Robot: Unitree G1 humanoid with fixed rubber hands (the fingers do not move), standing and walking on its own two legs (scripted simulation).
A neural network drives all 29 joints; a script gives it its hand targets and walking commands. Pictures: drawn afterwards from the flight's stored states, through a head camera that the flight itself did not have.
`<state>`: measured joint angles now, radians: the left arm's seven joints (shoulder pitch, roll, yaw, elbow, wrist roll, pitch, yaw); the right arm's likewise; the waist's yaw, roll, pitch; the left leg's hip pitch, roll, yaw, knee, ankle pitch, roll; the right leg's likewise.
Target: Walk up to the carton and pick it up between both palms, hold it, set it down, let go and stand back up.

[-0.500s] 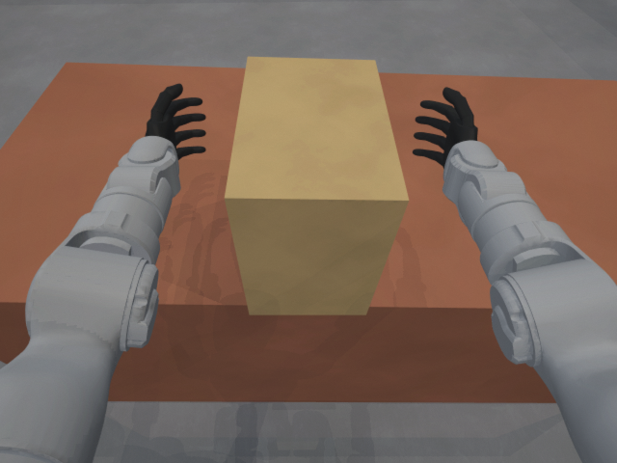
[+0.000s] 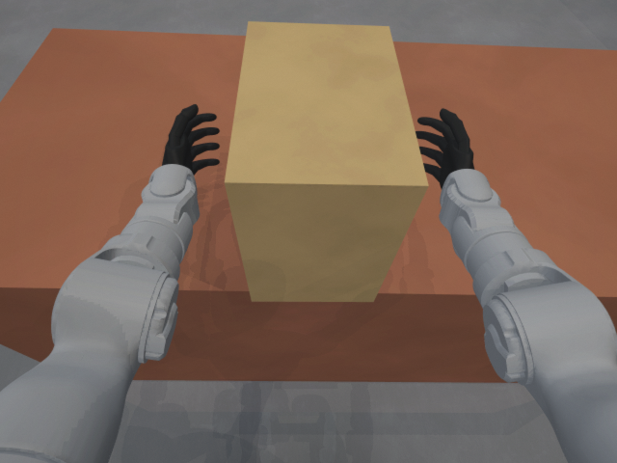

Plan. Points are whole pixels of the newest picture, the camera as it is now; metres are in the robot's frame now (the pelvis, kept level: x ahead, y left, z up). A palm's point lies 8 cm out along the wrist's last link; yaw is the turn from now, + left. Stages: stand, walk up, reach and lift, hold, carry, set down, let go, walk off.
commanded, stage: reach and lift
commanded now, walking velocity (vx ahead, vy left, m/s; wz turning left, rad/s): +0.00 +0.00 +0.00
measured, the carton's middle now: (315, 172) +0.51 +0.04 +0.05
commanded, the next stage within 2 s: none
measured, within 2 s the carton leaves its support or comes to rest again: neither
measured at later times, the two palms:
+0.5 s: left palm (210, 162) +0.49 +0.18 +0.09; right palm (424, 170) +0.49 -0.11 +0.09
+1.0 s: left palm (210, 172) +0.47 +0.18 +0.08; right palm (425, 180) +0.48 -0.11 +0.09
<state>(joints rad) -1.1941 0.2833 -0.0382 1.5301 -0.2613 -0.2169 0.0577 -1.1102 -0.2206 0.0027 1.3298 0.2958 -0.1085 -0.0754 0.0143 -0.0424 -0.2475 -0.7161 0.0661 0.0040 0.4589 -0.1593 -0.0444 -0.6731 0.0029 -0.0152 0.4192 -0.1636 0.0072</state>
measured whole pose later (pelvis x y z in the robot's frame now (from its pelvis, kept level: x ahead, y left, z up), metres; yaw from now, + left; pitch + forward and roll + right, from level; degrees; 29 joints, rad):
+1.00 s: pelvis +0.03 +0.00 +0.01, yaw +0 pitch +15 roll +0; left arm -0.96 -0.01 0.63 1.04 0.42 -0.14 0.01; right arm -0.91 0.12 -0.71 0.94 -0.55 -0.19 -0.03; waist 0.06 -0.03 -0.07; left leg -0.42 0.05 0.04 0.33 -0.16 -0.03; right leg -0.41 -0.01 0.01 0.34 -0.19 0.02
